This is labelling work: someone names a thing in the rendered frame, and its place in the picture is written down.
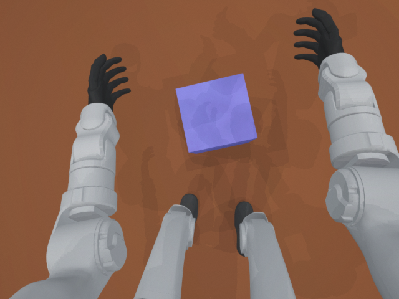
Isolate carton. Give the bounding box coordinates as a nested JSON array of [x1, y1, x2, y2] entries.
[[176, 73, 257, 154]]

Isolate left robot foot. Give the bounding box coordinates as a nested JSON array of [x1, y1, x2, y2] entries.
[[180, 194, 198, 222]]

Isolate right robot thigh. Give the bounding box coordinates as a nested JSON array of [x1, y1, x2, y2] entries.
[[239, 219, 296, 299]]

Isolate robot right forearm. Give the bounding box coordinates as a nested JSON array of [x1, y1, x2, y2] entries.
[[318, 53, 399, 170]]

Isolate right robot upper arm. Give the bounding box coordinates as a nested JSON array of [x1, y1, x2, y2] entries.
[[325, 166, 399, 299]]

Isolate robot right hand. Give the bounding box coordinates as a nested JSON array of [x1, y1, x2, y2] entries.
[[294, 8, 345, 69]]

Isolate robot left hand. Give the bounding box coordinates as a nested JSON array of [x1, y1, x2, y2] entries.
[[87, 54, 131, 111]]

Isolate robot left forearm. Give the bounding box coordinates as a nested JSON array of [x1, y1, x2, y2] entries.
[[46, 103, 120, 270]]

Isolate left robot upper arm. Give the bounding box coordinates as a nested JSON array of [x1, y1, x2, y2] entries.
[[10, 217, 127, 299]]

